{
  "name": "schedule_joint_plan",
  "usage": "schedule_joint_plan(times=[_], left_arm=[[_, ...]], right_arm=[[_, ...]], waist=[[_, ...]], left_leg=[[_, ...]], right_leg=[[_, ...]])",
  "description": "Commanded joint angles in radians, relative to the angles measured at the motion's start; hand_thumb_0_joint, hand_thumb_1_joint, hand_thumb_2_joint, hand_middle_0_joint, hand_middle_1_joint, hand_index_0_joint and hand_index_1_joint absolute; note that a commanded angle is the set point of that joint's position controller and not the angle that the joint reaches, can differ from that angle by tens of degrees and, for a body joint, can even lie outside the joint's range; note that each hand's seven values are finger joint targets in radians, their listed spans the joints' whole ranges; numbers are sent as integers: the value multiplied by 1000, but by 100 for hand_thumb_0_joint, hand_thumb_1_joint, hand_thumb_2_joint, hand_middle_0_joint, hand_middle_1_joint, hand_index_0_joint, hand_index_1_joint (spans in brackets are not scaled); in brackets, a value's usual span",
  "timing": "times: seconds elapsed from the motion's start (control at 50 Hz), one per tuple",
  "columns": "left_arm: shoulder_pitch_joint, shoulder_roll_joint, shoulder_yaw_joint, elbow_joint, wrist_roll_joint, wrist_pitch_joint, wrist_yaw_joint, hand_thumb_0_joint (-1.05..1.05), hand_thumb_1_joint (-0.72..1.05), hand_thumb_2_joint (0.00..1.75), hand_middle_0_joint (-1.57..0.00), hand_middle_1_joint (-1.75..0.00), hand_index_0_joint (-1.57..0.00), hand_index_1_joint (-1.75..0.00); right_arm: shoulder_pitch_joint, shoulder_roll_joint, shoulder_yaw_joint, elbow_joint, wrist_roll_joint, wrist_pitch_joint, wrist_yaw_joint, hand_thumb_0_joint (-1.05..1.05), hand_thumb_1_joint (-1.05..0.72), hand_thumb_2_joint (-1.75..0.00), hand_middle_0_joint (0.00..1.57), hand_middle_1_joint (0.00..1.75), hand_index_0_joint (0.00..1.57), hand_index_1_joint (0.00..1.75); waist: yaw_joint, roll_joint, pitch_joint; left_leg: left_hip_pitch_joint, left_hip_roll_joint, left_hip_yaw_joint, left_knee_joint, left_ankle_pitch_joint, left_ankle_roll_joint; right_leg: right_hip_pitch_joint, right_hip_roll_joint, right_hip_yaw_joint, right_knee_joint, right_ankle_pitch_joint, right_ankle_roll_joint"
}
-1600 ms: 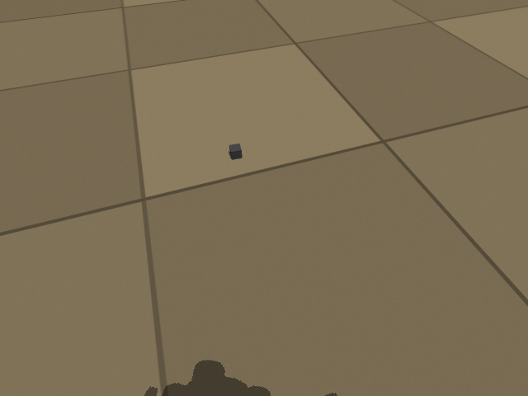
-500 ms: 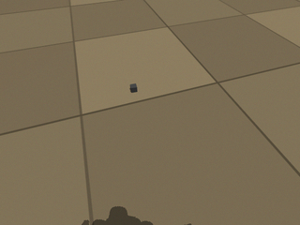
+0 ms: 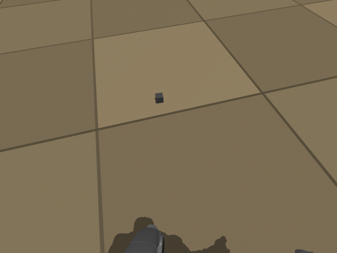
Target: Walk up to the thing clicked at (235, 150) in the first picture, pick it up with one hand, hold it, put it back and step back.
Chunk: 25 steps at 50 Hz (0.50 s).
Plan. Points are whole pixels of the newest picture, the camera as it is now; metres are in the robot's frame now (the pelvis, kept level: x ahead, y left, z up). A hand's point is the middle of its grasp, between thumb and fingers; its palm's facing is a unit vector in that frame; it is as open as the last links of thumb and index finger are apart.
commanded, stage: walk up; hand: left
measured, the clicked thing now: (159, 98) +1.31 +0.23 -0.74
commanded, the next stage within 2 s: none
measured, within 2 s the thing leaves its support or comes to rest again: neither
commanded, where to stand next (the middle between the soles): +0.92 +0.00 m, yaw -1 degrees
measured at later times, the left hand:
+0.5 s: hand (97, 173) +0.33 +0.28 -0.12, palm faces -0.12 -0.92 -0.38, open 7.3 cm
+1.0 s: hand (118, 141) +0.47 +0.25 -0.14, palm faces +0.00 -0.93 -0.37, open 7.3 cm
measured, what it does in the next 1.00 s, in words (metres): walks ahead: left foot, then right foot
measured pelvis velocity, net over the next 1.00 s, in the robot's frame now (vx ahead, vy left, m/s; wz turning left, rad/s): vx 0.45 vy -0.03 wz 0.01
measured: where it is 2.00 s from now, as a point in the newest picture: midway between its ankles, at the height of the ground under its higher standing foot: (187, 154)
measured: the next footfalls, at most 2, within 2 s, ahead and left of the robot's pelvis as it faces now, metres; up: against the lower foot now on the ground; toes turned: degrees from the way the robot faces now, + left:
left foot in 0.08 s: +0.24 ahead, +0.12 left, +0.00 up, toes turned +3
right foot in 0.58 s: +0.42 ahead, -0.16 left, +0.00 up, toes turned -7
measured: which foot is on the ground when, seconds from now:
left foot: up 0.00-0.06, down 0.08-0.62, up 0.64-1.00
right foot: down 0.00-0.10, up 0.12-0.56, down 0.58-1.00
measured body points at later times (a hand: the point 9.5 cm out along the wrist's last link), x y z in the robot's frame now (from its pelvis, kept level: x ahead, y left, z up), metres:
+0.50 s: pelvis +0.24 +0.00 +0.00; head +0.24 -0.01 +0.45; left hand +0.34 +0.32 -0.10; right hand +0.25 -0.33 -0.11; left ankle +0.20 +0.12 -0.73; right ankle +0.38 -0.16 -0.71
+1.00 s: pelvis +0.45 -0.03 +0.00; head +0.47 -0.02 +0.44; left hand +0.47 +0.29 -0.12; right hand +0.56 -0.34 -0.11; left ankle +0.57 +0.09 -0.72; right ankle +0.38 -0.16 -0.73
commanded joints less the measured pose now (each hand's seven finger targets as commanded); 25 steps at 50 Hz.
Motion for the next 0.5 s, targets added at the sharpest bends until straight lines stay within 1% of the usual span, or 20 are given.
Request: schedule_joint_plan(times=[0.0,0.02,0.04,0.06,0.08,0.1,0.12,0.14,0.16,0.2,0.22,0.24,0.26,0.3,0.34,0.36,0.4,0.42,0.44,0.48], left_arm=[[-72,269,59,-124,-13,-30,10,0,90,90,-20,-30,-20,-30],[-84,275,59,-130,-16,-26,13,0,90,90,-20,-30,-20,-30],[-90,271,57,-137,-20,-23,17,0,90,90,-20,-30,-20,-30],[-62,251,47,-144,-22,-20,21,0,90,90,-20,-30,-20,-30],[1,210,33,-143,-29,-15,24,0,90,90,-20,-30,-20,-30],[74,140,23,-146,-40,-12,22,0,90,90,-20,-30,-20,-30],[91,234,36,-148,-44,-9,33,0,90,90,-20,-30,-20,-30],[36,276,33,-142,-33,-9,36,0,90,90,-20,-30,-20,-30],[4,282,29,-141,-34,-14,30,0,90,90,-20,-30,-20,-30],[38,236,29,-120,-38,-15,17,0,90,90,-20,-30,-20,-30],[54,219,28,-118,-38,-11,9,0,90,90,-20,-30,-20,-30],[55,208,32,-114,-33,-4,3,0,90,90,-20,-30,-20,-30],[66,204,34,-117,-28,-2,-5,0,90,90,-20,-30,-20,-30],[33,194,33,-137,-18,2,-20,0,90,90,-20,-30,-20,-30],[-27,191,36,-160,-11,2,-32,0,90,90,-20,-30,-20,-30],[-60,188,39,-168,-7,2,-39,0,90,90,-20,-30,-20,-30],[-117,187,44,-185,-8,-6,-49,0,90,90,-20,-30,-20,-30],[-126,187,49,-180,-11,-7,-51,0,90,90,-20,-30,-20,-30],[-140,191,55,-176,-12,-7,-52,0,90,90,-20,-30,-20,-30],[-128,202,62,-168,-10,-12,-49,0,90,90,-20,-30,-20,-30]], right_arm=[[-114,-138,-42,-138,-7,-36,4,0,-90,-90,20,30,20,30],[-44,-149,-49,-122,-11,-38,-1,0,-90,-90,20,30,20,30],[54,-167,-62,-96,-17,-41,-6,0,-90,-90,20,30,20,30],[165,-200,-82,-70,-31,-44,-14,0,-90,-90,20,30,20,30],[298,-245,-107,-53,-47,-46,-24,0,-90,-90,20,30,20,30],[341,-303,-127,-74,-52,-52,-36,0,-90,-90,20,30,20,30],[287,-334,-123,-100,-8,-57,-36,0,-90,-90,20,30,20,30],[214,-319,-128,-121,14,-55,-40,0,-90,-90,20,30,20,30],[146,-272,-104,-140,22,-54,-44,0,-90,-90,20,30,20,30],[89,-216,-66,-160,21,-66,-51,0,-90,-90,20,30,20,30],[88,-205,-61,-159,23,-75,-49,0,-90,-90,20,30,20,30],[87,-195,-56,-157,19,-84,-49,0,-90,-90,20,30,20,30],[93,-192,-56,-167,18,-91,-47,0,-90,-90,20,30,20,30],[98,-198,-55,-176,14,-101,-43,0,-90,-90,20,30,20,30],[83,-217,-59,-189,8,-104,-36,0,-90,-90,20,30,20,30],[73,-228,-63,-192,7,-107,-33,0,-90,-90,20,30,20,30],[84,-234,-62,-193,6,-107,-28,0,-90,-90,20,30,20,30],[89,-235,-62,-194,9,-106,-27,0,-90,-90,20,30,20,30],[96,-235,-60,-194,10,-104,-26,0,-90,-90,20,30,20,30],[92,-250,-64,-195,10,-98,-25,0,-90,-90,20,30,20,30]], waist=[[4,-199,-4],[-33,-178,-42],[-79,-118,-92],[-129,-34,-163],[-181,85,-260],[-169,264,-301],[-155,188,-360],[-139,113,-283],[-113,33,-189],[-53,-6,-67],[-39,11,-46],[-32,2,-31],[-32,11,-36],[-33,35,-6],[-43,61,32],[-42,78,50],[-56,78,46],[-53,72,42],[-57,58,39],[-45,45,-3]], left_leg=[[193,2,79,-146,141,25],[274,6,69,-155,158,38],[387,2,71,-179,184,51],[555,-14,72,-168,113,77],[723,22,-11,-208,-55,116],[852,243,-402,-275,-172,189],[844,360,-728,-435,-288,290],[728,385,-710,-490,-396,303],[593,342,-531,-492,-298,260],[390,267,-286,-483,-82,184],[332,239,-212,-494,-8,176],[276,219,-165,-505,17,174],[288,207,-132,-515,15,176],[294,200,-87,-540,-51,186],[265,213,-72,-570,-123,212],[224,215,-58,-578,-173,209],[218,193,-39,-561,-203,193],[189,194,-43,-556,-238,181],[160,196,-50,-549,-268,174],[186,208,-64,-497,-257,175]], right_leg=[[-206,-250,105,-62,431,-133],[-213,-262,108,19,468,-134],[-232,-250,84,154,515,-126],[-303,-203,45,349,536,-106],[-407,-125,9,610,420,-69],[-636,47,61,853,-72,-23],[-692,62,197,971,-216,-53],[-711,-19,238,1006,-165,-65],[-691,-44,262,1010,-80,-54],[-614,-85,257,903,-3,-41],[-581,-89,234,867,17,-34],[-550,-89,224,855,37,-19],[-560,-89,202,830,68,-10],[-601,-122,168,684,103,14],[-616,-149,133,556,127,30],[-585,-164,130,499,161,27],[-533,-156,113,376,229,16],[-491,-148,107,358,270,7],[-451,-137,96,349,280,2],[-395,-121,71,334,254,-5]])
